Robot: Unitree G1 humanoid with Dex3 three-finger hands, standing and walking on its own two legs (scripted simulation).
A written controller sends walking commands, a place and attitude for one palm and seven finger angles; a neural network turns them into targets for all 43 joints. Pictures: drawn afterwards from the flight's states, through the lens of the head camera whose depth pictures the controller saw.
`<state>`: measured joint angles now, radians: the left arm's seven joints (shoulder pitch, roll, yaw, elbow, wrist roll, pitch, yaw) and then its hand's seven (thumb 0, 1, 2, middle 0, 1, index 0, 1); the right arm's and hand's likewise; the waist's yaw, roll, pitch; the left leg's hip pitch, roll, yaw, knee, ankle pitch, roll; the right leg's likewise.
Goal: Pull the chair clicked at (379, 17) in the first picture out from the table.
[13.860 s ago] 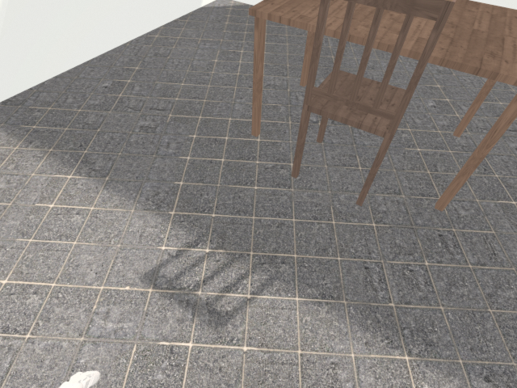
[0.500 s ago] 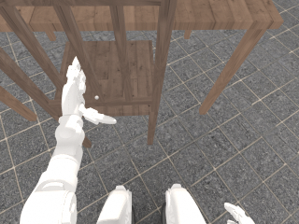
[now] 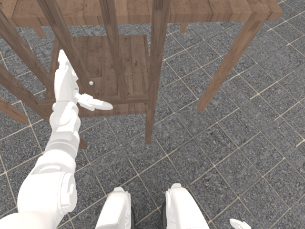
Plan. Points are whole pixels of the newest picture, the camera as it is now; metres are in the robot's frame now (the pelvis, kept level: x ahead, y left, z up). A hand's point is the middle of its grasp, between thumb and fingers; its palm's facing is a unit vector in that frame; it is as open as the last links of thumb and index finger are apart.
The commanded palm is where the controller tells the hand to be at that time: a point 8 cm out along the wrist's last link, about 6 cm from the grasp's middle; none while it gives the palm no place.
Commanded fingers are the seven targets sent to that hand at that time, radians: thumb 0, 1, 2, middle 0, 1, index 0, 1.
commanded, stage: push the fingers through the gap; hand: left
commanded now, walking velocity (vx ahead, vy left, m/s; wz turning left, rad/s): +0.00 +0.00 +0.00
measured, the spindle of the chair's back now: (77, 64) +0.51 +0.16 +0.07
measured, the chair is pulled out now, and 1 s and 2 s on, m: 0.00 0.00 0.03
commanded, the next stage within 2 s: hook a spindle and tug to test in 0.24 s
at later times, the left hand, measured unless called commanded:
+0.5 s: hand (91, 84) +0.48 +0.14 +0.03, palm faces +0.05 -1.00 -0.05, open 16.7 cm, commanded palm +0.45 +0.18 +0.03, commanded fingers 0.00 -0.50 0.30 -0.22 -0.57 -0.22 -0.57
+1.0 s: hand (91, 83) +0.48 +0.14 +0.03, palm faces +0.06 -1.00 -0.04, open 9.9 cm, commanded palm +0.45 +0.17 +0.03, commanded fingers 0.00 0.56 0.76 -0.50 -1.45 -0.50 -1.45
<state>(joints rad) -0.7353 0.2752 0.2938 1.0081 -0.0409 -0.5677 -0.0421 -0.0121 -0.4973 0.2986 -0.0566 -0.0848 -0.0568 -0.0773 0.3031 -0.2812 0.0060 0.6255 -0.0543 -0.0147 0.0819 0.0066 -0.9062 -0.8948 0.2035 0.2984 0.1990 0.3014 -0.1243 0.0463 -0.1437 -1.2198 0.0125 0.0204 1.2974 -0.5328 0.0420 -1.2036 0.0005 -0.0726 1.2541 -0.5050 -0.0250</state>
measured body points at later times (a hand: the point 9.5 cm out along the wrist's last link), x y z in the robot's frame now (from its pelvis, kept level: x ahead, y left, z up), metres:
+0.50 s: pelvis +0.00 +0.00 +0.00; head +0.15 +0.01 +0.43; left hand +0.47 +0.19 +0.04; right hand +0.07 -0.26 -0.12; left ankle +0.03 +0.09 -0.61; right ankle +0.04 -0.11 -0.61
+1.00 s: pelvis +0.01 +0.00 +0.00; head +0.15 +0.01 +0.43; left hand +0.47 +0.19 +0.04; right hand +0.07 -0.26 -0.12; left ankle +0.03 +0.09 -0.61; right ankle +0.04 -0.11 -0.61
